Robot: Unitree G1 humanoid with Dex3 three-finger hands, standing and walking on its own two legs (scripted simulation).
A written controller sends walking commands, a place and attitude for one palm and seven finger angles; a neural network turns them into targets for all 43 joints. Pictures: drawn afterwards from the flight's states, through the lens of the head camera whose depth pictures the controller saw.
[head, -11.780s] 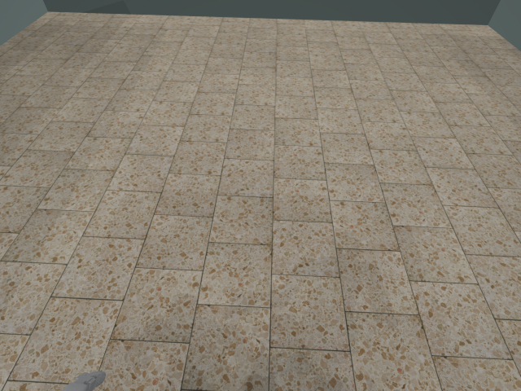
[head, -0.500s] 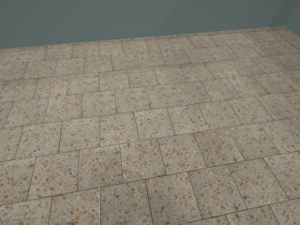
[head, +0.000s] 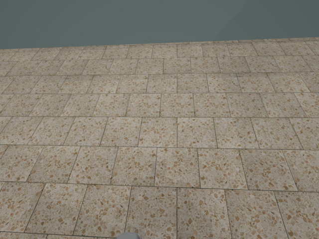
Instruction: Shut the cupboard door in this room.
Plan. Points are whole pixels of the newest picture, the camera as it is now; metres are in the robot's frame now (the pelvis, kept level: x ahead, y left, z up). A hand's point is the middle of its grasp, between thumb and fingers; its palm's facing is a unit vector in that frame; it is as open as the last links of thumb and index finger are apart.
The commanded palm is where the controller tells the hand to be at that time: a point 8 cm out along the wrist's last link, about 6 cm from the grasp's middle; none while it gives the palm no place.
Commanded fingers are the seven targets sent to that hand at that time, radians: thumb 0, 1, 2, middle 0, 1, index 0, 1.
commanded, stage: turn or walk to find it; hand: left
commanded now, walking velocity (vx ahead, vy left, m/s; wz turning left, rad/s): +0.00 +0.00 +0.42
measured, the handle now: out of the picture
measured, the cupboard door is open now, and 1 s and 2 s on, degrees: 77 77 77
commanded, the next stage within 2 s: none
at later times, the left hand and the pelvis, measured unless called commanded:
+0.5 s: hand out of the picture +0.00 +0.27 -0.17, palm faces +0.23 -0.94 -0.25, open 7.4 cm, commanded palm none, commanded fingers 0.00 0.90 0.90 -0.20 -0.30 -0.20 -0.30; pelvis -0.03 +0.05 +0.00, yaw +11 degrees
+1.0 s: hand out of the picture -0.06 +0.19 -0.15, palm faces +0.43 -0.86 -0.28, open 7.4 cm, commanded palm none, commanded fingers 0.00 0.90 0.90 -0.20 -0.30 -0.20 -0.30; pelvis -0.05 -0.01 +0.00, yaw +25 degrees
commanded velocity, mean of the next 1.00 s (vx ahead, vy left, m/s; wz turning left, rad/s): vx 0.00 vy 0.00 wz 0.42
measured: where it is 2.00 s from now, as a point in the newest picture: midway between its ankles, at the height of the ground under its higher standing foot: outside the picture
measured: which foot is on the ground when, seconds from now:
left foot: up 0.00-0.16, down 0.18-0.68, up 0.70-1.00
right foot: down 0.00-0.18, up 0.20-0.66, down 0.68-1.00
